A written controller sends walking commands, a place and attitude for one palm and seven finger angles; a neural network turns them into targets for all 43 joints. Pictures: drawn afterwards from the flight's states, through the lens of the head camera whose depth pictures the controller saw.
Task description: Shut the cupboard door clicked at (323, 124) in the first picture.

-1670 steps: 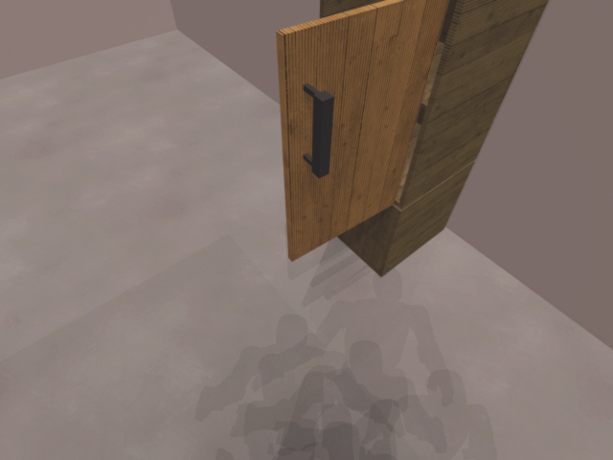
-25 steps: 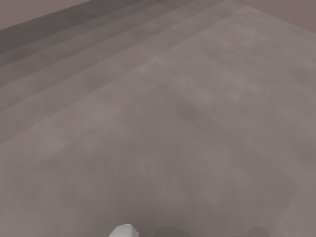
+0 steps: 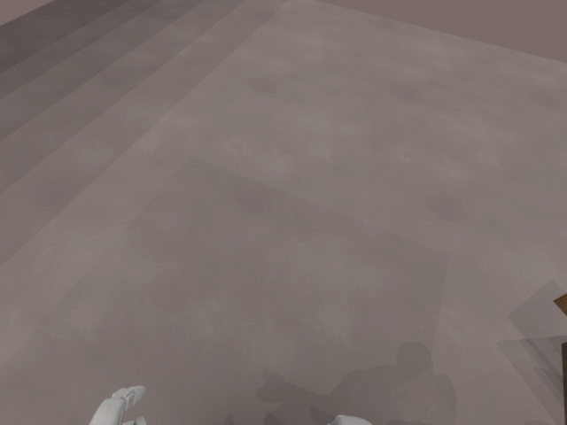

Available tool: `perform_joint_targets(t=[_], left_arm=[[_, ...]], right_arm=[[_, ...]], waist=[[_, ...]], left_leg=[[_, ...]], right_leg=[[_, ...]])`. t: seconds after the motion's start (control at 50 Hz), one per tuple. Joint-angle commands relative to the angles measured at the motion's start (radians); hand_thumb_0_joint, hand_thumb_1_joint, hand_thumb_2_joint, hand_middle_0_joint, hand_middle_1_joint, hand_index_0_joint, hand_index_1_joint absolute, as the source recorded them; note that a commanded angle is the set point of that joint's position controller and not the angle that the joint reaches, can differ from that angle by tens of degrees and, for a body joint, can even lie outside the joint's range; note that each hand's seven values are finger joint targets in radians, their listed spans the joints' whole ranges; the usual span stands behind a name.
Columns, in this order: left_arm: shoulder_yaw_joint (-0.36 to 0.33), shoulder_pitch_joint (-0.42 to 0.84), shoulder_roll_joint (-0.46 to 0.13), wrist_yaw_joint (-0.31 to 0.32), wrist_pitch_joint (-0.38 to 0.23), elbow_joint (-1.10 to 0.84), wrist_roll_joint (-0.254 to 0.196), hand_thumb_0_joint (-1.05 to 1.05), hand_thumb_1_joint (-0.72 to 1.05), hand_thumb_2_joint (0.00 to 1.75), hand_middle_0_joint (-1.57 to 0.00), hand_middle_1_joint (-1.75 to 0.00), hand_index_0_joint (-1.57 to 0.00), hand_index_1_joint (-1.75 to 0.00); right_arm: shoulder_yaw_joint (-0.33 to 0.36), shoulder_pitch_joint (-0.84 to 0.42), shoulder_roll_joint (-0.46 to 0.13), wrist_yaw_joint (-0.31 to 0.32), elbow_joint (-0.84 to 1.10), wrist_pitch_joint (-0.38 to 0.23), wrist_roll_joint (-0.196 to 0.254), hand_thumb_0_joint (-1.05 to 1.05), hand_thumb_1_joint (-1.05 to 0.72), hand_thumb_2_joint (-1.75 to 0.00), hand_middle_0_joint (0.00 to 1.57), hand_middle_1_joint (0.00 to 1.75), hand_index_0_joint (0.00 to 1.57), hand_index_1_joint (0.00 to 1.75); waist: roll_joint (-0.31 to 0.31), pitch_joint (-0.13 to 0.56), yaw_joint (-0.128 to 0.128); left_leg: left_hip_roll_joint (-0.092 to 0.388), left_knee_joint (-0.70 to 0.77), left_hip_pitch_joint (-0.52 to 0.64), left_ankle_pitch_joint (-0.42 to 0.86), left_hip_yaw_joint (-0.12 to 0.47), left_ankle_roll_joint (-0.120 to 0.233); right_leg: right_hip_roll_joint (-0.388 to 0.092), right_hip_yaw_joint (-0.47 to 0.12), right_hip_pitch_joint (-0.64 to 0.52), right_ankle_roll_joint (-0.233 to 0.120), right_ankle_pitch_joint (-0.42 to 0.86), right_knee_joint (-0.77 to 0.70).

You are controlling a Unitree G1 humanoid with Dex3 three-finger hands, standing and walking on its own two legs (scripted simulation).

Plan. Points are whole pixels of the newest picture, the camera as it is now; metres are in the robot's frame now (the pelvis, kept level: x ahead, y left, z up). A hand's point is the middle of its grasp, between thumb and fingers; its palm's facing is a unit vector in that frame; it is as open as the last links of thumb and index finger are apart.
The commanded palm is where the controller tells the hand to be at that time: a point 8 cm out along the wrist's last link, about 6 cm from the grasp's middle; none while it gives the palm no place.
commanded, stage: turn to face it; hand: left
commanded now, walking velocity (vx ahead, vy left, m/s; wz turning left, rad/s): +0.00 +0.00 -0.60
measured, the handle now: out of the picture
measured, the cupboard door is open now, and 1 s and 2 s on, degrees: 47 47 47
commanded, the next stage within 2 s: take the last steps up to it in 1.84 s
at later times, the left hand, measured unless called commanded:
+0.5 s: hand out of the picture +0.13 +0.20 -0.19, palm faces -0.23 -0.96 -0.18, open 7.4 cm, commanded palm none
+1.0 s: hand (229, 352) +0.25 +0.10 -0.16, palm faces -0.58 -0.77 -0.26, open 7.3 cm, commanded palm none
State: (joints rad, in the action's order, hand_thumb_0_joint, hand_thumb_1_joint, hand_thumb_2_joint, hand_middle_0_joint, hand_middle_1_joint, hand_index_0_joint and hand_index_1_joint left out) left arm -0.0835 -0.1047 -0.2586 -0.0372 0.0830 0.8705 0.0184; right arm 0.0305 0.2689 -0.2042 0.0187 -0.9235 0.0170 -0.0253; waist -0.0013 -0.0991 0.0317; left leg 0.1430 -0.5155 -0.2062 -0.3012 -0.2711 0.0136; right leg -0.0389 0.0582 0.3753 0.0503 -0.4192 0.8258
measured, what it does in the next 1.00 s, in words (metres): steps on the spot, turning right: right foot, then left foot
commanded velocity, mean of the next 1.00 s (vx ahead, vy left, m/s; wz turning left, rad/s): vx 0.00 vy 0.00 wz -0.60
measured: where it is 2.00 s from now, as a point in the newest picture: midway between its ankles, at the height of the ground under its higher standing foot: outside the picture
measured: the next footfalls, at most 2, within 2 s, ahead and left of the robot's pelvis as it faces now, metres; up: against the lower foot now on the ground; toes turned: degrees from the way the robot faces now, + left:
right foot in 0.08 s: +0.03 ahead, -0.14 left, +0.00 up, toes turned -8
left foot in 0.48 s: +0.10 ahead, +0.11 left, +0.00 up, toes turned -14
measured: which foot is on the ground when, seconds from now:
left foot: down 0.00-0.08, up 0.10-0.46, down 0.48-0.96, up 0.98-1.00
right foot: up 0.00-0.06, down 0.08-0.48, up 0.50-0.94, down 0.96-1.00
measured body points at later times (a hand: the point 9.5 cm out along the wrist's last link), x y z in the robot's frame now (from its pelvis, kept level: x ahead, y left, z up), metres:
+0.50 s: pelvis +0.02 +0.02 -0.01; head +0.08 +0.04 +0.43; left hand +0.14 +0.25 -0.18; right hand +0.05 -0.26 -0.13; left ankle +0.06 +0.12 -0.74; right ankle -0.01 -0.13 -0.73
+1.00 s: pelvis +0.02 +0.01 -0.02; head +0.05 -0.03 +0.43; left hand +0.28 +0.14 -0.14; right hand -0.12 -0.22 -0.17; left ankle +0.06 +0.12 -0.72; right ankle -0.05 -0.08 -0.74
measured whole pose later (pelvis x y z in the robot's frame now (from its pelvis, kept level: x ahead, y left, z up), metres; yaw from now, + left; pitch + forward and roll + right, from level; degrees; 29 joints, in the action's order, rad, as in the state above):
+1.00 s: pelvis +0.02 +0.01 -0.02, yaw -36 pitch +0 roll -1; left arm -0.06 -0.12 -0.23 -0.03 0.04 0.87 0.02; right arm 0.06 0.28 -0.26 0.01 -0.95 0.05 -0.01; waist -0.05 -0.09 0.03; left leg 0.17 -0.82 -0.30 -0.50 -0.23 -0.05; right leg -0.01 0.07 0.28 -0.02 -0.34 0.61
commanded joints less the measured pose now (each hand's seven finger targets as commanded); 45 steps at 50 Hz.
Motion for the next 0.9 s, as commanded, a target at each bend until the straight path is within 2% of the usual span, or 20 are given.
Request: perform_joint_targets(t=[0.0, 0.02, 0.04, 0.06, 0.08, 0.1, 0.12, 0.16, 0.2, 0.3, 0.36, 0.4, 0.42, 0.44, 0.46, 0.48, 0.52, 0.58, 0.78, 0.88], left_arm=[[-0.007, -0.044, -0.054, 0.005, -0.035, -0.075, 0.003, 0.00, 0.90, 0.90, -0.20, -0.30, -0.20, -0.30], [-0.013, -0.099, -0.081, 0.008, -0.043, -0.055, 0.007, 0.00, 0.90, 0.90, -0.20, -0.30, -0.20, -0.30], [-0.027, -0.174, -0.169, 0.020, -0.056, -0.036, 0.015, 0.00, 0.90, 0.90, -0.20, -0.30, -0.20, -0.30], [-0.047, -0.217, -0.258, 0.033, -0.062, -0.020, 0.012, 0.00, 0.90, 0.90, -0.20, -0.30, -0.20, -0.30], [-0.048, -0.229, -0.260, 0.046, -0.057, -0.018, 0.001, 0.00, 0.90, 0.90, -0.20, -0.30, -0.20, -0.30], [-0.044, -0.180, -0.234, 0.051, -0.054, -0.030, 0.000, 0.00, 0.90, 0.90, -0.20, -0.30, -0.20, -0.30], [-0.043, -0.131, -0.203, 0.058, -0.059, -0.039, 0.002, 0.00, 0.90, 0.90, -0.20, -0.30, -0.20, -0.30], [-0.021, -0.060, -0.156, 0.055, -0.063, -0.060, -0.005, 0.00, 0.90, 0.90, -0.20, -0.30, -0.20, -0.30], [-0.022, -0.051, -0.152, 0.050, -0.068, -0.067, -0.001, 0.00, 0.90, 0.90, -0.20, -0.30, -0.20, -0.30], [-0.030, -0.100, -0.169, 0.042, -0.065, -0.051, 0.008, 0.00, 0.90, 0.90, -0.20, -0.30, -0.20, -0.30], [-0.038, -0.097, -0.182, 0.040, -0.059, -0.049, 0.012, 0.00, 0.90, 0.90, -0.20, -0.30, -0.20, -0.30], [-0.039, -0.068, -0.172, 0.043, -0.054, -0.049, 0.006, 0.00, 0.90, 0.90, -0.20, -0.30, -0.20, -0.30], [-0.034, -0.049, -0.151, 0.041, -0.048, -0.055, -0.003, 0.00, 0.90, 0.90, -0.20, -0.30, -0.20, -0.30], [-0.022, -0.077, -0.085, 0.037, -0.043, -0.070, -0.014, 0.00, 0.90, 0.90, -0.20, -0.30, -0.20, -0.30], [-0.014, -0.089, -0.056, 0.030, -0.042, -0.086, -0.013, 0.00, 0.90, 0.90, -0.20, -0.30, -0.20, -0.30], [-0.014, -0.072, -0.087, 0.030, -0.039, -0.087, -0.003, 0.00, 0.90, 0.90, -0.20, -0.30, -0.20, -0.30], [-0.033, -0.085, -0.094, 0.018, -0.030, -0.049, 0.007, 0.00, 0.90, 0.90, -0.20, -0.30, -0.20, -0.30], [-0.026, -0.090, -0.070, 0.001, -0.024, -0.039, 0.002, 0.00, 0.90, 0.90, -0.20, -0.30, -0.20, -0.30], [-0.006, 0.016, -0.038, -0.003, -0.022, -0.072, 0.003, 0.00, 0.90, 0.90, -0.20, -0.30, -0.20, -0.30], [-0.007, -0.031, -0.054, 0.003, -0.038, -0.064, 0.003, 0.00, 0.90, 0.90, -0.20, -0.30, -0.20, -0.30]], right_arm=[[0.070, 0.016, -0.229, 0.007, 0.052, -0.016, 0.000, 0.00, -0.90, -0.90, 0.20, 0.30, 0.20, 0.30], [0.071, 0.008, -0.224, 0.004, 0.053, -0.015, 0.006, 0.00, -0.90, -0.90, 0.20, 0.30, 0.20, 0.30], [0.063, 0.010, -0.174, -0.003, 0.072, -0.012, 0.018, 0.00, -0.90, -0.90, 0.20, 0.30, 0.20, 0.30], [0.043, -0.052, -0.114, -0.004, 0.121, -0.006, 0.015, 0.00, -0.90, -0.90, 0.20, 0.30, 0.20, 0.30], [0.045, -0.062, -0.143, 0.006, 0.125, 0.013, 0.013, 0.00, -0.90, -0.90, 0.20, 0.30, 0.20, 0.30], [0.044, -0.087, -0.123, 0.004, 0.124, 0.018, 0.013, 0.00, -0.90, -0.90, 0.20, 0.30, 0.20, 0.30], [0.046, -0.080, -0.127, 0.007, 0.110, 0.016, 0.011, 0.00, -0.90, -0.90, 0.20, 0.30, 0.20, 0.30], [0.054, -0.059, -0.148, 0.000, 0.086, 0.018, 0.008, 0.00, -0.90, -0.90, 0.20, 0.30, 0.20, 0.30], [0.053, -0.036, -0.133, -0.007, 0.073, 0.022, 0.006, 0.00, -0.90, -0.90, 0.20, 0.30, 0.20, 0.30], [0.050, -0.093, -0.124, -0.003, 0.104, 0.015, 0.010, 0.00, -0.90, -0.90, 0.20, 0.30, 0.20, 0.30], [0.045, -0.097, -0.117, 0.004, 0.114, 0.000, 0.018, 0.00, -0.90, -0.90, 0.20, 0.30, 0.20, 0.30], [0.042, -0.020, -0.117, 0.013, 0.092, -0.012, 0.023, 0.00, -0.90, -0.90, 0.20, 0.30, 0.20, 0.30], [0.045, 0.033, -0.142, 0.017, 0.075, -0.021, 0.023, 0.00, -0.90, -0.90, 0.20, 0.30, 0.20, 0.30], [0.057, 0.060, -0.222, 0.022, 0.072, -0.034, 0.012, 0.00, -0.90, -0.90, 0.20, 0.30, 0.20, 0.30], [0.070, 0.069, -0.301, 0.025, 0.086, -0.030, 0.004, 0.00, -0.90, -0.90, 0.20, 0.30, 0.20, 0.30], [0.061, 0.058, -0.289, 0.024, 0.099, -0.023, -0.001, 0.00, -0.90, -0.90, 0.20, 0.30, 0.20, 0.30], [0.043, -0.038, -0.219, 0.031, 0.118, -0.027, -0.006, 0.00, -0.90, -0.90, 0.20, 0.30, 0.20, 0.30], [0.035, -0.065, -0.197, 0.033, 0.126, -0.026, -0.001, 0.00, -0.90, -0.90, 0.20, 0.30, 0.20, 0.30], [0.061, 0.053, -0.203, 0.019, 0.060, -0.021, -0.002, 0.00, -0.90, -0.90, 0.20, 0.30, 0.20, 0.30], [0.073, 0.028, -0.227, 0.008, 0.053, -0.016, 0.000, 0.00, -0.90, -0.90, 0.20, 0.30, 0.20, 0.30]], waist=[[-0.191, 0.163, -0.028], [-0.125, 0.176, -0.059], [0.104, 0.214, -0.094], [0.320, 0.168, -0.116], [0.239, 0.161, -0.121], [0.174, 0.100, -0.097], [0.259, 0.101, -0.070], [0.207, 0.096, -0.031], [0.149, 0.127, -0.016], [0.133, 0.122, -0.041], [0.166, 0.132, -0.045], [0.170, 0.159, -0.006], [0.117, 0.178, 0.021], [-0.112, 0.215, 0.020], [-0.331, 0.197, 0.016], [-0.237, 0.173, 0.021], [-0.201, 0.114, -0.028], [-0.176, 0.096, -0.041], [-0.203, 0.120, 0.016], [-0.189, 0.140, -0.015]], left_leg=[[0.231, 0.023, 0.110, 0.491, 0.128, 0.061], [0.194, -0.074, 0.035, 0.421, 0.093, 0.018], [0.107, -0.261, -0.127, 0.179, 0.032, -0.045], [-0.048, -0.488, -0.374, -0.348, 0.057, -0.091], [-0.036, -0.624, -0.388, -0.341, 0.198, -0.082], [-0.023, -0.667, -0.444, -0.268, 0.245, -0.080], [-0.019, -0.679, -0.473, -0.222, 0.261, -0.086], [-0.015, -0.670, -0.405, -0.098, 0.278, -0.101], [-0.038, -0.612, -0.338, -0.052, 0.261, -0.106], [-0.074, -0.424, -0.296, -0.097, 0.259, -0.106], [-0.104, -0.242, -0.201, -0.128, 0.250, -0.094], [-0.120, -0.035, -0.058, -0.011, 0.252, -0.087], [-0.099, 0.097, 0.087, 0.096, 0.253, -0.083], [0.094, 0.223, 0.207, 0.125, 0.446, -0.029], [0.315, 0.240, 0.210, 0.287, 0.636, 0.075], [0.350, 0.210, 0.129, 0.335, 0.618, 0.130], [0.254, 0.214, 0.056, 0.430, 0.481, 0.113], [0.177, 0.182, 0.091, 0.497, 0.302, 0.097], [0.218, 0.138, 0.190, 0.555, 0.180, 0.114], [0.231, 0.026, 0.115, 0.524, 0.129, 0.063]], right_leg=[[0.023, 0.036, -0.119, -0.040, 0.131, -0.261], [0.017, 0.026, -0.241, -0.055, 0.257, -0.380], [-0.147, -0.177, -0.408, -0.110, 0.433, -0.476], [-0.346, -0.463, -0.432, -0.231, 0.780, -0.486], [-0.383, -0.458, -0.360, -0.294, 0.761, -0.487], [-0.327, -0.393, -0.331, -0.286, 0.651, -0.499], [-0.280, -0.412, -0.324, -0.264, 0.603, -0.504], [-0.207, -0.298, -0.254, -0.224, 0.555, -0.501], [-0.166, -0.266, -0.213, -0.207, 0.491, -0.501], [-0.167, -0.364, -0.204, -0.235, 0.382, -0.504], [-0.166, -0.416, -0.180, -0.240, 0.468, -0.455], [-0.131, -0.421, -0.132, -0.192, 0.505, -0.379], [-0.080, -0.376, -0.044, -0.140, 0.425, -0.323], [0.050, -0.268, 0.088, -0.074, 0.180, -0.175], [0.115, -0.110, 0.196, -0.019, -0.209, 0.064], [0.055, -0.140, 0.170, -0.021, -0.204, 0.209], [0.038, -0.131, 0.182, 0.001, -0.098, 0.348], [0.018, -0.076, 0.189, 0.017, -0.016, 0.363], [0.000, 0.009, 0.113, 0.010, -0.007, 0.060], [0.028, 0.041, -0.094, -0.037, 0.102, -0.233]])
